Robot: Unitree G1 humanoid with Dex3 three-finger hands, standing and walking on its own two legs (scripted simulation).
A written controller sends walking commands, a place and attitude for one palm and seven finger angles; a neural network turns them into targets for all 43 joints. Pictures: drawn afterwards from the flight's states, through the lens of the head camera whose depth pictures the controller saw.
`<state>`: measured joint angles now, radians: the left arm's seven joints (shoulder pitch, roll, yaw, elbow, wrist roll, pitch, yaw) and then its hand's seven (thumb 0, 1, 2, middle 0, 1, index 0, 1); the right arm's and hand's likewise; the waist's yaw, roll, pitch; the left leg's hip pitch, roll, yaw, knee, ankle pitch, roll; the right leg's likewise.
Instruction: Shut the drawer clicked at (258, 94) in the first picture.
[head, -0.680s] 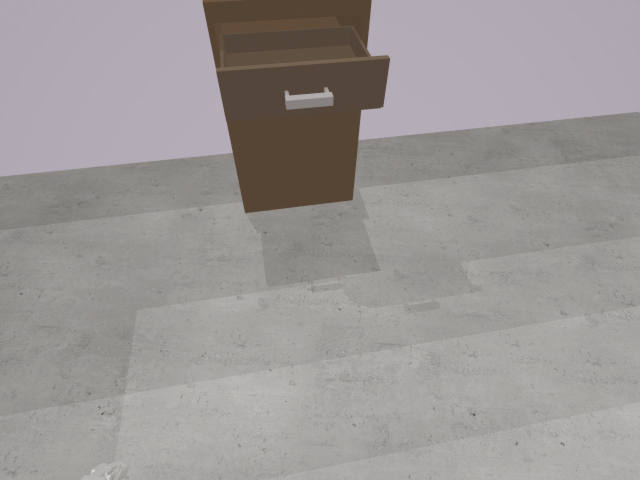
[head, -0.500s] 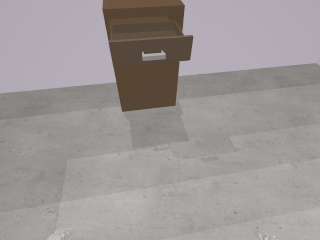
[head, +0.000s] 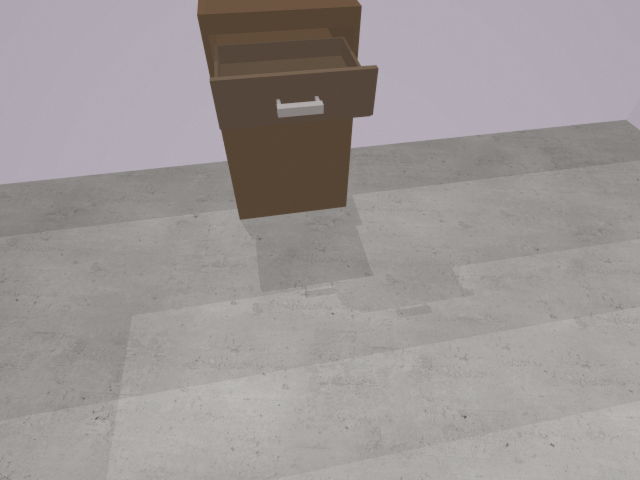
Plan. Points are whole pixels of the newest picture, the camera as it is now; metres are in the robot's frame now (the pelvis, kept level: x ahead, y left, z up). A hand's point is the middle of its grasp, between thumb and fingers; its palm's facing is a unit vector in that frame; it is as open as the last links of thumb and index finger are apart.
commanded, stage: stand and wait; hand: left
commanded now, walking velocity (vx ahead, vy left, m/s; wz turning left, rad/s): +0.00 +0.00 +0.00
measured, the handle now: (299, 104) +1.02 +0.12 -0.06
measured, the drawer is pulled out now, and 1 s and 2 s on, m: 0.29 0.29 0.29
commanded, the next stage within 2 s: look at it before walking up in 0.18 s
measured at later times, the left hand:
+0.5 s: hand out of the picture +0.07 +0.24 -0.15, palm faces -0.03 -0.94 -0.33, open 7.3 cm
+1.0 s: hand out of the picture +0.04 +0.24 -0.16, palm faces -0.04 -0.95 -0.31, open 7.3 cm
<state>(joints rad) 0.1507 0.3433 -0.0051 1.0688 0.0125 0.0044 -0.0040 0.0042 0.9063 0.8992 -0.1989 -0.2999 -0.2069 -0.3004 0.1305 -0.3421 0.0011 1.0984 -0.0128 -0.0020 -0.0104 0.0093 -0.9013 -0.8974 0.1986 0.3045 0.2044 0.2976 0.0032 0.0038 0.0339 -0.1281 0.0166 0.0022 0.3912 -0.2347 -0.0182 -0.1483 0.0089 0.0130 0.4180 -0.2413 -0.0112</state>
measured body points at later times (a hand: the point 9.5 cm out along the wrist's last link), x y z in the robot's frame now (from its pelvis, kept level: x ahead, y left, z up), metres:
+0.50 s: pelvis -0.01 +0.00 +0.00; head -0.01 +0.00 +0.45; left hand +0.07 +0.29 -0.13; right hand +0.06 -0.30 -0.13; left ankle -0.01 +0.13 -0.74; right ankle -0.01 -0.11 -0.74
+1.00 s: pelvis -0.01 +0.00 +0.00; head -0.01 +0.00 +0.45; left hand +0.05 +0.28 -0.14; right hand +0.05 -0.28 -0.14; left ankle -0.01 +0.13 -0.74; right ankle -0.01 -0.11 -0.74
